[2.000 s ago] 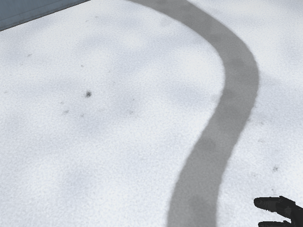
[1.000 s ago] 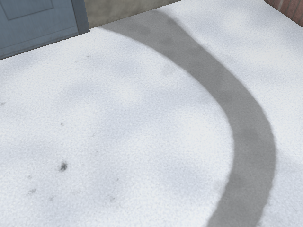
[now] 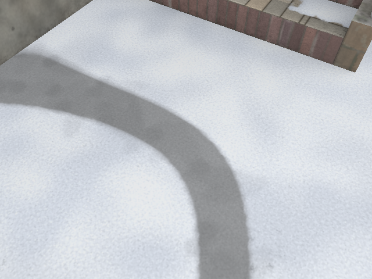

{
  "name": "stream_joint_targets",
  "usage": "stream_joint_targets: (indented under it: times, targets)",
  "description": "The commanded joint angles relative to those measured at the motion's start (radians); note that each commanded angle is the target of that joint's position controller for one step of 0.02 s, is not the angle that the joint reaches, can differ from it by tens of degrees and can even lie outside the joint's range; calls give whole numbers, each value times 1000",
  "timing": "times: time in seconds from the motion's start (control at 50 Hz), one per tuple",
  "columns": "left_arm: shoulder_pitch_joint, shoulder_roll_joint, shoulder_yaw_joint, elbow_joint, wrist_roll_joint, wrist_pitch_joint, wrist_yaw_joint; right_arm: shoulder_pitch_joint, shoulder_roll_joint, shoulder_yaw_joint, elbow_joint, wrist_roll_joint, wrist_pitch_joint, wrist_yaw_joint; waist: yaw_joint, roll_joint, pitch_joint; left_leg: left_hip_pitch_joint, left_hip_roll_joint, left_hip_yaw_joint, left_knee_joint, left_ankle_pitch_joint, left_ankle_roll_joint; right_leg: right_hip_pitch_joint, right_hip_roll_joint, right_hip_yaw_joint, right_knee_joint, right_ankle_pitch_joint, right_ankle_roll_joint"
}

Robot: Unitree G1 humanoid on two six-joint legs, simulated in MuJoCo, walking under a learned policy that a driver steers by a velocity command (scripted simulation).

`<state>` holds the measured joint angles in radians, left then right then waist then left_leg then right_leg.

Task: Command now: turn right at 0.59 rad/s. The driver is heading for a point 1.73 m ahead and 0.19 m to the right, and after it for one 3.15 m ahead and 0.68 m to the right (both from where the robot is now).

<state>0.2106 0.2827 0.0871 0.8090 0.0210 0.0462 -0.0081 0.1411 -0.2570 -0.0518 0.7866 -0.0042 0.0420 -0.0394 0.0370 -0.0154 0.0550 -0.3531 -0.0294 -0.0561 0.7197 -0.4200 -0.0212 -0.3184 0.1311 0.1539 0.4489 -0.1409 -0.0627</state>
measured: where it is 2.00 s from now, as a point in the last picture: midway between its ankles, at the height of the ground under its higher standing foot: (175, 250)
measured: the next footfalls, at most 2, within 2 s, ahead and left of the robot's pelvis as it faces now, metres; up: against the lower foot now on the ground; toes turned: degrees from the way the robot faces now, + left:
left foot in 0.06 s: +0.04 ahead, +0.11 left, +0.00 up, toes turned -6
right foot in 0.50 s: -0.02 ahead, -0.10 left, +0.00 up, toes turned -18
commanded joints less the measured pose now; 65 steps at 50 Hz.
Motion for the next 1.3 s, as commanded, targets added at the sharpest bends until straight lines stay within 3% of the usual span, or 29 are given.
stream_joint_targets:
  times: [0.02, 0.04, 0.06, 0.08, 0.1, 0.12, 0.16, 0.2, 0.3, 0.44, 0.48, 0.5, 0.52, 0.54, 0.58, 0.6, 0.62, 0.66, 0.76, 0.84, 0.98, 1.08, 1.1, 1.12, 1.14, 1.16, 1.2, 1.26, 1.3]
  targets:
    - [-48, 159, 39, -62, -7, -2, -3, 104, -80, -16, -47, 7, -25, -9, -57, -108, -116, 124, -36, 16, -205, 55, 29, 68, -239, 340, -95, 110, -114]
    - [-68, 148, 36, -67, -17, 1, 0, 152, -89, -18, -36, 3, -32, -15, -87, -87, -109, 227, -16, 7, -364, 132, 41, 1, -197, 320, -66, 19, -63]
    - [-44, 92, 22, -79, -25, -2, 4, 153, -171, -35, -43, -14, -37, -25, -64, 67, -102, 301, 171, -171, -501, 52, 83, -110, -104, 222, 69, -195, 3]
    - [3, 55, 17, -84, -27, -8, 11, 62, -261, -49, -88, -18, -33, -24, -29, 254, -86, 303, 414, -442, -568, 62, 182, -265, 76, -18, 299, -392, 45]
    - [-23, 140, 34, -76, 14, -8, 13, 52, -237, -47, -88, -33, -29, -16, -39, 193, -56, 149, 454, -420, -539, 176, 263, -229, -9, -34, 496, -418, 57]
    - [-11, 154, 44, -60, 12, -5, 6, 1, -158, -25, -101, -26, -31, -11, -4, 118, -33, 103, 380, -322, -519, 245, 252, -184, -25, -16, 590, -358, 56]
    - [47, 139, 44, -29, 8, 12, -15, -70, -116, -12, -122, -21, -32, -7, 32, 136, -28, 126, 257, -131, -480, 328, 192, -190, -31, -44, 708, -255, 72]
    - [44, 126, 37, -27, 1, 20, -30, -30, -117, -12, -122, -21, -34, -9, 2, 149, -37, 201, 235, -57, -444, 466, 200, -230, -42, -78, 723, -248, 102]
    - [-59, 96, 14, -75, -5, 30, -39, 107, -160, -31, -82, -21, -38, -5, -77, 162, -60, 378, 299, -31, -389, 628, 236, -261, -87, -118, 547, -291, 134]
    - [-73, 85, -5, -116, -23, 23, -42, 84, -208, -49, -72, -24, -32, 26, -75, 216, -88, 280, 322, 54, -302, 690, 209, -4, -94, -219, 229, -312, 71]
    - [-7, 75, -10, -97, -8, 8, -30, 64, -207, -48, -63, -7, -24, 30, -20, 170, -98, 207, 298, 95, -204, 616, 152, 142, -79, -222, -27, -119, 40]
    - [19, 117, -3, -91, 10, -7, -17, 100, -183, -42, -53, -7, -21, 34, -7, 57, -117, 99, 261, 141, -86, 464, 89, 271, -140, -104, -154, -10, 22]
    - [10, 220, 8, -119, 12, -24, -8, 135, -57, -6, -98, -18, -14, 45, -45, -256, -146, -157, 134, 221, 143, -110, 4, 413, -466, 291, -193, 288, -61]
    - [57, 211, 7, -99, -8, -32, -3, 61, -90, -8, -99, -11, 9, 27, 22, -183, -147, -95, 86, 91, 210, -210, 6, 253, -530, 252, -134, 505, -195]
    - [-61, 58, -49, -89, -2, -37, 9, 73, -91, -6, -56, 8, 22, 34, -43, -105, -58, -42, 107, 25, 191, -96, 13, 185, -407, 69, -163, 405, -160]
    - [-113, 35, -62, -89, 6, -36, 21, 103, -101, -9, -28, 3, 17, 40, -67, -119, -43, -24, 100, 26, 148, -35, 11, 191, -351, 10, -177, 359, -114]
    - [-112, 39, -67, -80, 4, -40, 34, 138, -115, -14, 1, -10, 17, 44, -65, -147, -45, 1, 80, 29, 141, 1, 5, 202, -327, -38, -167, 443, -101]
    - [-80, 78, -60, -58, 0, -42, 42, 165, -130, -21, 26, -9, 15, 49, -56, -116, -69, 7, 40, 13, 165, 6, -1, 248, -333, -82, -132, 537, -101]
    - [-56, 103, -44, -42, -4, -27, 48, 130, -118, -27, 21, -6, 24, 47, -25, -95, -29, -81, 42, 40, 218, -28, -14, 261, -389, -68, -146, 340, -148]
    - [11, 120, -25, -20, 7, -39, 42, 51, -120, -31, -22, -25, 22, 72, 16, -106, 6, -200, 69, 60, 191, -14, 3, 302, -434, 40, -304, -327, -174]
    - [28, 139, -3, -6, 13, -94, 20, 9, -85, -26, -65, -19, 1, 107, -6, -69, 10, -146, 92, 86, 39, 17, 68, 277, -457, -50, -340, -366, -150]
    - [-5, 182, 15, -12, 5, -93, 3, 64, -86, -23, -63, -19, -17, 117, -64, -57, 6, 129, 39, 179, -179, 90, 118, 103, -420, -200, -234, -384, -94]
    - [-5, 171, 12, -13, 5, -89, 4, 138, -104, -30, -34, -28, -26, 112, -93, -21, -9, 256, 6, 183, -219, 79, 130, 17, -385, -257, -123, -388, -72]
    - [-6, 125, -5, -23, 15, -86, 0, 286, -158, -52, 20, -37, -36, 99, -149, 118, -61, 422, 42, 70, -303, -40, 163, -97, -311, -348, 148, -331, -36]
    - [-83, 30, -36, -101, 23, -88, -12, 396, -288, -81, 19, -33, -48, 81, -200, 395, -73, 546, 344, -490, -527, -386, 279, -411, -151, -403, 545, -459, 32]
    - [-112, 84, -27, -118, 48, -93, -18, 340, -284, -71, -7, -18, -51, 71, -170, 244, -4, 466, 408, -702, -626, -425, 347, -546, -125, -183, 670, -446, 37]
    - [-63, 136, -16, -88, 13, -112, -39, 224, -209, -50, -29, -9, -53, 61, -82, 109, 60, 376, 312, -457, -578, -151, 298, -494, -214, -133, 643, -216, 36]
    - [-9, 130, -20, -48, 38, -99, -37, 186, -178, -36, -39, 1, -83, 55, -41, 85, -5, 370, 202, -270, -550, 312, 254, -383, -212, -152, 588, -84, 72]
    - [-24, 107, -27, -56, 35, -84, -36, 226, -179, -37, -19, 10, -98, 55, -36, 68, -20, 373, 186, -220, -533, 488, 259, -390, -203, -167, 576, -58, 93]
Keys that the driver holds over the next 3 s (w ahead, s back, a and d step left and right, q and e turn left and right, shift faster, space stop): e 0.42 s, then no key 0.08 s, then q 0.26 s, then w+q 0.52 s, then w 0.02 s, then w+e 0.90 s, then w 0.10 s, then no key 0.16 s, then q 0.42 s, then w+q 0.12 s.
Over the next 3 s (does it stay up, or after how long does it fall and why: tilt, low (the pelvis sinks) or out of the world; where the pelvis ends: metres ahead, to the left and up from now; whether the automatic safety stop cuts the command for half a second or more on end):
stays up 0.80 0.01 -0.01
